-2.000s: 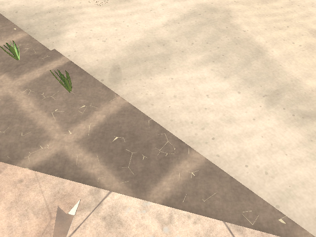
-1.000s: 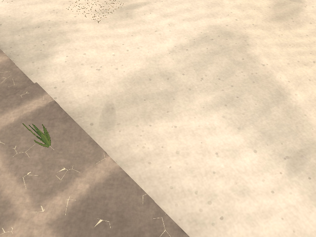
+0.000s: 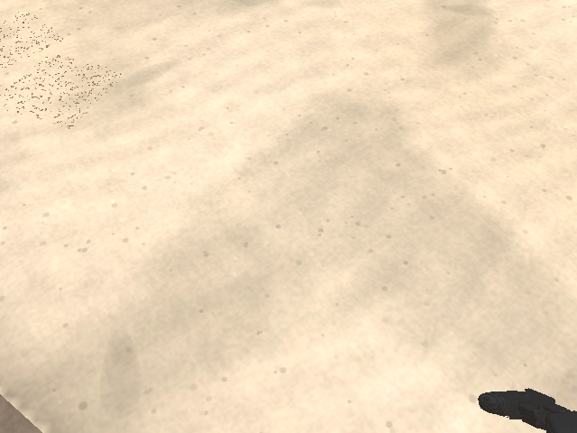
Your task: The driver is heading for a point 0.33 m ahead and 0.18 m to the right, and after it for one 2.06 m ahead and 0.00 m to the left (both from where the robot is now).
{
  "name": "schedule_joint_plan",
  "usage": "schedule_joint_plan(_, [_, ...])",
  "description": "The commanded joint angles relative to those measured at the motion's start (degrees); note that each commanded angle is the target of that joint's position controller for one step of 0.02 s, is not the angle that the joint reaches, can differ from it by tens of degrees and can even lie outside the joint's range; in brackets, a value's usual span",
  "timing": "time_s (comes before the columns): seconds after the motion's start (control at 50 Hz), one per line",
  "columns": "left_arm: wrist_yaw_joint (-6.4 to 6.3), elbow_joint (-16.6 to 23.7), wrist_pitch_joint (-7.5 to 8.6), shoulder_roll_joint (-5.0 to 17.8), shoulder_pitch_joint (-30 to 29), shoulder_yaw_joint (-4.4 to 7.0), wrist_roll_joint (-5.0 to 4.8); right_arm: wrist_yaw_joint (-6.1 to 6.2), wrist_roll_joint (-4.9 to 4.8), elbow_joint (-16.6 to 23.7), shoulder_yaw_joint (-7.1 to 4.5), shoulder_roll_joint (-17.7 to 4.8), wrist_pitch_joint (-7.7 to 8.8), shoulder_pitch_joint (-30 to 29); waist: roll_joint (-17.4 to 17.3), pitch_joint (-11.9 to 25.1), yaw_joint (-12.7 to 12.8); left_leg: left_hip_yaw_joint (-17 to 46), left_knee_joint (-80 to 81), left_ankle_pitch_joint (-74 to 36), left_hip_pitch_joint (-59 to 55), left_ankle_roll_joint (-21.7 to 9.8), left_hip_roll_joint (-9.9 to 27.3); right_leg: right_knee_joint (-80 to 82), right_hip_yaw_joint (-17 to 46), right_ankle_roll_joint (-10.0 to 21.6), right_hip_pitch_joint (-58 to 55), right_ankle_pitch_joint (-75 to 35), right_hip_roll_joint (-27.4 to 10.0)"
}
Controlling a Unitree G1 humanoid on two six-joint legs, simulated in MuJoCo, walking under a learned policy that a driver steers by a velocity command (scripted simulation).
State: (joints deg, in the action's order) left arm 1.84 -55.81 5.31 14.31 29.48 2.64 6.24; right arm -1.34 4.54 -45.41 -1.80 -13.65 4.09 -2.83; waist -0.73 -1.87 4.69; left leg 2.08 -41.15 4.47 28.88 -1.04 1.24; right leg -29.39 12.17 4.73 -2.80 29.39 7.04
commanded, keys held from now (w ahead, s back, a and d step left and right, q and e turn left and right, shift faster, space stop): w+e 0.34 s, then e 0.34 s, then q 0.32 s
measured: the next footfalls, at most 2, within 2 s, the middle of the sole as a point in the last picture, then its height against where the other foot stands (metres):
right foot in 0.44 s outside the picture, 0.13 m lower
left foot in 0.80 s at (297, 417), level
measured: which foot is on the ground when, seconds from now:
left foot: down 0.00-0.44, up 0.46-0.78, down 0.80-1.00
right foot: down 0.00-0.02, up 0.04-0.42, down 0.44-1.00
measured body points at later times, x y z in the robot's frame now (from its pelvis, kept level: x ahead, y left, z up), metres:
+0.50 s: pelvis +0.27 -0.02 -0.12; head +0.30 -0.05 +0.33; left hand +0.56 +0.13 -0.20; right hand +0.19 -0.27 -0.27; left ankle +0.16 +0.14 -0.65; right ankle +0.34 -0.11 -0.85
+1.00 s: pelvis +0.42 -0.01 -0.12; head +0.44 -0.01 +0.33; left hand +0.63 +0.18 -0.24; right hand +0.49 -0.30 -0.21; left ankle +0.53 +0.08 -0.84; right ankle +0.34 -0.11 -0.84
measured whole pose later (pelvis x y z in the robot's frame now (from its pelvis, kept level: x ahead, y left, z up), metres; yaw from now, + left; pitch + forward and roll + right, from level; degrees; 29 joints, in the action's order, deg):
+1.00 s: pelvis +0.42 -0.01 -0.12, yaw -23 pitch +3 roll -1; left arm -0.8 -43.6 -0.8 12.3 11.9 3.1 0.9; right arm 0.4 0.2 -37.9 -2.7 -11.7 0.4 9.1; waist 0.0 1.4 0.6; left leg 4.6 -36.1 12.8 26.1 0.0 -1.6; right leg -36.0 4.1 0.2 16.8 22.0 2.8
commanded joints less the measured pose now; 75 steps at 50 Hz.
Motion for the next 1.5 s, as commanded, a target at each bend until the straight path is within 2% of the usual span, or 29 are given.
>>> schedule_joint_plan(0.02, [5.71, 4.6, 3.39, -2.1, -2.6, -1.95, 2.18, 0.89, 0.22, -7.1, -2.84, -8.8, 1.55, 39.3, -15.1, 15.9, -17.8, 13.3, 6.2, 13.7, -58.3, -11.4, 6.2, -41.5, 3.6, 0.0, 41.9, -20.5, 4.4])
schedule_joint_plan(0.04, [6.69, 3.2, 3.47, 0.4, -1.0, -1.70, 1.36, 0.15, 0.55, -5.1, -0.92, -6.6, 1.86, 35.9, -9.3, 14.3, -15.7, 27.1, 11.1, 18.4, -54.7, -17.0, 13.9, -56.0, 2.7, 2.4, 49.8, 2.5, 5.5])
schedule_joint_plan(0.08, [3.07, 6.5, 2.29, 5.3, -11.5, -0.57, -0.82, 0.05, -0.11, -1.8, 1.30, -1.3, 2.93, 17.6, -3.9, -6.2, -9.1, 36.2, 24.0, 34.3, -23.2, -17.4, 21.1, -53.4, 0.8, 3.3, 57.7, -7.8, -6.7])
schedule_joint_plan(0.12, [0.28, 6.7, -0.13, 1.9, -12.6, -1.63, 2.45, 1.73, -0.56, -1.4, 5.16, 6.4, 3.12, 10.7, -2.4, -4.2, -2.8, 27.4, 25.1, 25.5, -7.7, -15.6, 19.5, -38.2, 0.2, 0.9, 45.0, -9.9, -13.3])
schedule_joint_plan(0.16, [-0.42, 6.4, -0.93, -2.0, -9.8, -3.28, 4.10, 4.65, -0.58, -0.6, 5.01, 5.2, 5.64, 7.2, -2.0, 0.4, -1.0, 11.8, 20.9, 15.9, -0.4, -9.3, 11.3, -28.1, -3.3, -1.0, 33.0, -34.0, -13.1])
schedule_joint_plan(0.2, [0.76, 5.5, -0.76, -2.2, -9.1, -3.24, 1.28, 5.32, 1.65, -0.8, 3.13, -1.7, 7.64, 9.4, -0.8, 0.4, -2.3, -4.0, 12.4, 20.4, 8.7, -6.4, 3.9, -15.6, -10.2, -2.5, 21.2, -53.1, -10.3])
schedule_joint_plan(0.22, [0.24, 9.1, -1.92, 2.8, -14.6, -0.17, -11.91, 4.54, -8.63, -5.2, -0.43, -11.2, 7.07, 14.1, -3.6, 0.8, -1.5, -1.8, 15.0, 13.6, 9.7, -6.3, 7.2, -16.3, -11.7, -3.4, 17.7, -51.9, -5.2])
schedule_joint_plan(0.24, [0.18, 11.0, -2.88, 2.8, -17.5, -0.59, -12.47, 4.22, -9.77, -5.6, -0.24, -10.6, 6.78, 16.5, -3.9, -0.1, -2.7, 0.0, 11.5, 15.0, 5.2, -6.5, 9.3, -15.7, -8.9, -3.3, 22.2, -49.5, -7.4])
schedule_joint_plan(0.3, [2.02, 16.1, -4.20, 0.9, -31.5, -0.76, -8.57, 4.02, -7.63, -7.6, -0.04, -3.9, 5.58, 24.9, -0.2, -3.8, -9.8, 1.0, 4.3, 21.4, -9.5, -6.4, 12.4, -5.1, -9.5, -2.9, 37.2, -50.7, -8.8])
schedule_joint_plan(0.4, [4.33, 17.2, -2.49, 0.0, -32.2, -0.46, -8.19, 4.81, -6.34, -6.5, -1.58, -4.7, 1.89, 27.5, 1.7, -5.1, -9.0, 0.5, -9.6, 7.3, -14.2, -5.0, 15.5, 2.7, -13.2, -0.7, 36.3, -40.6, -8.4])
schedule_joint_plan(0.44, [3.30, 9.9, -2.48, 5.3, -9.5, 2.92, -7.01, 4.10, -5.42, -5.9, -2.48, -6.0, 2.37, 24.7, 8.8, 5.2, 2.6, -11.7, -44.1, 9.2, 1.7, -1.3, 4.6, 8.7, -14.5, 7.3, 0.9, -58.2, -6.6])
schedule_joint_plan(0.46, [1.86, 11.2, -2.25, 11.2, -7.1, 3.72, -5.99, 2.75, -4.73, -2.1, -1.27, -3.2, 3.56, 28.6, 17.7, 15.0, 0.9, -7.8, -66.3, 38.5, 24.5, 0.9, 0.7, -9.0, 3.0, 15.6, -23.2, -81.3, -21.2])
schedule_joint_plan(0.48, [0.54, 13.7, -2.93, 11.8, -4.8, 3.65, -5.89, 1.43, -5.50, 1.3, -1.42, -7.9, 4.66, 26.0, 15.8, 27.3, 4.6, 3.0, -69.6, 37.4, 27.0, 1.2, 1.9, -7.7, 13.8, 22.4, -27.5, -86.0, -28.4])
schedule_joint_plan(0.52, [-1.02, 16.3, -4.04, 12.6, -15.7, 3.47, -5.61, 1.81, -7.37, 5.4, -1.51, -8.3, 4.08, 20.4, 2.9, 22.0, -2.5, 4.8, -54.4, 21.8, 31.2, 2.1, 3.5, 3.7, 21.6, 20.3, -14.0, -48.3, -29.9])
schedule_joint_plan(0.58, [-1.20, 19.0, -4.04, 8.9, -25.8, 2.04, -6.20, 4.66, -4.15, 4.0, -2.46, -7.3, -1.17, 22.6, -2.3, 8.2, -9.4, 3.6, -35.9, 17.8, 16.1, 6.9, 5.6, 7.5, 13.0, 16.3, 18.0, -50.5, -22.7])
schedule_joint_plan(0.68, [-3.41, 19.0, -5.09, 9.9, -23.1, 3.49, -6.81, 4.58, -3.83, 7.0, -1.98, -3.9, -0.88, 15.8, 4.3, 13.3, -6.5, 1.7, -9.0, 4.4, 2.3, 7.3, 0.6, 4.2, 4.0, 10.9, 22.0, -52.8, -13.4])
schedule_joint_plan(0.78, [-2.94, 17.1, -5.39, 2.9, -21.3, 1.20, -6.23, 2.69, -3.86, 7.7, -2.09, -3.7, -1.03, 14.2, 7.0, 12.4, -6.7, 1.0, 6.2, -0.7, -9.2, 3.6, 0.6, 1.6, 3.2, 6.6, 22.6, -36.3, -13.7])
schedule_joint_plan(0.82, [-2.13, 14.9, -4.20, -1.4, -15.4, -0.05, -4.78, 2.11, -2.10, 8.0, -2.49, -5.3, -0.70, 14.9, 2.8, 12.0, -5.4, 5.1, 12.9, -21.4, -20.0, 0.5, 5.1, -2.8, -0.6, 0.3, 25.7, -20.7, -8.0])
schedule_joint_plan(0.86, [-1.97, 13.0, -3.44, 1.4, -7.1, 0.67, -5.16, 2.50, -1.87, 9.0, -2.46, -5.7, -1.47, 11.7, -11.9, 14.0, -0.1, 16.8, 14.8, -19.7, -19.6, -10.1, 14.1, -7.9, -5.7, -5.1, 25.0, -4.1, -5.5])
schedule_joint_plan(0.94, [-2.79, 15.2, -5.93, 5.3, -15.9, 2.41, -5.08, 1.75, -4.54, 12.1, -3.84, -9.0, -2.68, 7.9, -6.5, 5.2, -2.5, 14.1, 15.6, 2.9, -9.3, -5.8, 6.5, -4.1, -8.9, -4.1, 23.0, -8.1, -4.8])
schedule_joint_plan(1.1, [-3.34, 15.5, -5.67, 3.8, -13.3, 3.55, -5.62, 2.23, -5.51, 16.2, -4.51, -8.4, -4.87, 8.3, -4.4, 10.8, -3.1, 17.5, 10.0, -9.1, -10.3, -7.7, 4.2, -4.4, -9.8, -3.0, 19.9, -11.2, -5.6])
schedule_joint_plan(1.18, [-4.26, 17.0, -5.73, 9.1, -14.7, 5.01, -5.04, 0.92, -5.22, 18.0, -4.16, -6.8, -5.13, 7.0, 14.0, 6.1, -3.7, 1.4, -10.4, 21.5, 9.0, -0.2, -5.5, 6.8, 9.0, 9.1, 11.4, -36.0, -27.2])
schedule_joint_plan(1.2, [-4.62, 18.2, -5.32, 8.6, -15.0, 4.73, -5.06, 0.60, -4.80, 17.9, -4.72, -7.9, -5.03, 6.2, 10.4, 5.7, -3.1, 2.0, -19.6, 28.7, 12.9, 0.6, -3.1, 6.5, 10.6, 11.9, 9.5, -44.8, -31.0])
schedule_joint_plan(1.24, [-4.98, 19.1, -5.01, 9.6, -17.3, 4.99, -6.05, 0.51, -5.60, 17.2, -4.49, -6.5, -5.53, 7.1, 4.8, 4.0, -4.1, 3.3, -22.7, 26.8, 16.8, 1.7, -0.5, 4.9, 4.8, 9.7, 6.8, -48.4, -29.0])
schedule_joint_plan(1.4, [-4.35, 17.8, -6.10, 11.1, -17.2, 5.40, -8.05, -0.51, -5.82, 15.2, -5.14, -7.3, -6.03, 11.4, 8.9, 7.8, -5.1, -8.7, 10.1, 7.9, -11.2, -0.6, -5.7, -4.9, -14.5, 1.0, 12.5, -41.1, -20.8])
schedule_joint_plan(1.42, [-4.07, 17.5, -5.53, 9.2, -14.8, 5.03, -7.34, 0.17, -5.65, 14.8, -6.32, -10.0, -5.71, 14.9, 2.8, 10.1, -6.1, -2.4, 13.8, -6.0, -21.8, -3.0, -3.5, -15.9, -18.6, -3.0, 19.4, -34.9, -17.6])
schedule_joint_plan(1.44, [-3.77, 21.2, -4.99, 4.4, -17.3, 3.33, -3.86, 0.99, -4.99, 16.2, -7.73, -18.2, -5.22, 17.5, -15.5, 11.0, -5.7, 23.6, 13.7, -37.0, -33.9, -11.3, 13.6, -36.8, -19.7, -8.3, 39.9, 4.9, -10.0])
schedule_joint_plan(1.46, [-3.42, 22.5, -4.25, 5.8, -20.1, 3.13, -4.99, 0.17, -2.80, 16.3, -6.93, -18.1, -4.09, 19.7, -14.4, 20.4, -8.5, 36.3, 17.2, -37.2, -35.0, -22.8, 22.0, -47.3, -7.3, -9.3, 44.8, 12.6, -5.8])
schedule_joint_plan(1.5, [-3.81, 22.1, -4.70, 8.7, -23.0, 3.59, -6.38, 0.08, -3.96, 15.4, -5.60, -13.8, -2.88, 14.8, -4.5, 12.8, -6.9, 26.5, 17.2, -26.7, -28.8, -18.5, 16.3, -48.2, -5.7, -8.7, 47.3, 4.6, -8.1])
